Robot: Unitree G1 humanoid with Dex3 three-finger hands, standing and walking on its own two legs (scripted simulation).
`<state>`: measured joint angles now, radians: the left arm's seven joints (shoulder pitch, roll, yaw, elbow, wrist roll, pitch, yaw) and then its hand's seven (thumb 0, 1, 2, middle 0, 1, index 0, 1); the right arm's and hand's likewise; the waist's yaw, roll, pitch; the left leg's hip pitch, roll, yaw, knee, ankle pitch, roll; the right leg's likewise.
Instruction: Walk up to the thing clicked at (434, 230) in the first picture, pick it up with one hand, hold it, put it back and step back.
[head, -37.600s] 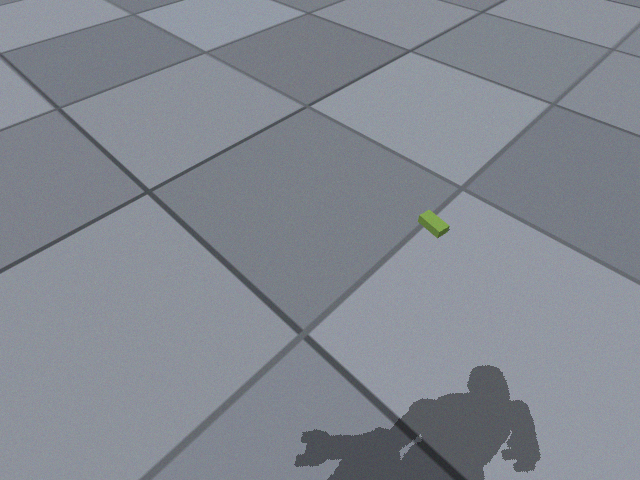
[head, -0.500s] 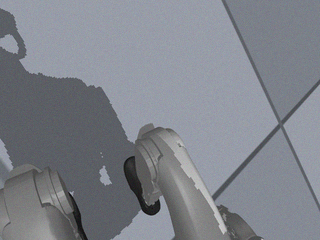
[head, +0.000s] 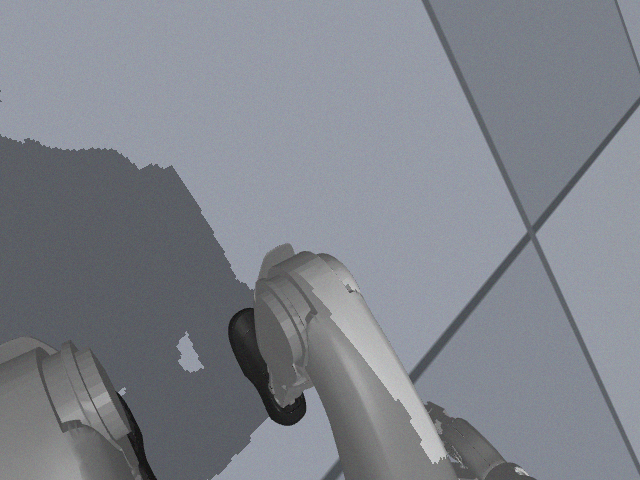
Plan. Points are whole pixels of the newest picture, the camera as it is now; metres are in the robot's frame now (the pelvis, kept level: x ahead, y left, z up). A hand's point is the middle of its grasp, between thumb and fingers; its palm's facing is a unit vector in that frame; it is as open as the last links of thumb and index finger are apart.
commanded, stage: rest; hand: left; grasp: from above
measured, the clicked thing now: out of the picture +0.49 +0.34 -0.28
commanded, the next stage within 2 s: open in 0.28 s
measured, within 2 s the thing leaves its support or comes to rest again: rests again in 0.40 s
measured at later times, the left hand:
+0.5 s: hand out of the picture +0.48 +0.32 -0.26, palm faces -0.47 -0.13 -0.88, open 9.0 cm
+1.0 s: hand out of the picture +0.48 +0.32 -0.25, palm faces -0.47 -0.12 -0.88, open 12.4 cm
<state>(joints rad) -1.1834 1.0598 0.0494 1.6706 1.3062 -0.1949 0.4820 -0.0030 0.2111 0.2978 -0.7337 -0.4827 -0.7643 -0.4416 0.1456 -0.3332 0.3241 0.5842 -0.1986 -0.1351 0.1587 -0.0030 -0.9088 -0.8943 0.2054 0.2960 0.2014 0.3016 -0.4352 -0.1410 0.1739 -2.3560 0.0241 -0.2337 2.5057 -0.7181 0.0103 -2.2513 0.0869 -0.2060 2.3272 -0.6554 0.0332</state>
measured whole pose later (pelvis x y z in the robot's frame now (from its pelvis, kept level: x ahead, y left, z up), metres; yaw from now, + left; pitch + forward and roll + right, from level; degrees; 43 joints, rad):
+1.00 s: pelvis +0.00 +0.00 +0.00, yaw -1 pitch +30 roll -15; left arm -1.19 1.12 0.03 1.69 1.28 -0.21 0.49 0.00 -0.22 0.71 -0.30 -0.84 -0.33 -0.81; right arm 0.12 -0.34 0.40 0.58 -0.21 -0.14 0.16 0.00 -0.91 -0.90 0.21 0.30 0.20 0.30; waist -0.45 -0.15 0.20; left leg -2.35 0.03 -0.26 2.51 -0.71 0.01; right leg -2.25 0.10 -0.22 2.32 -0.64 0.04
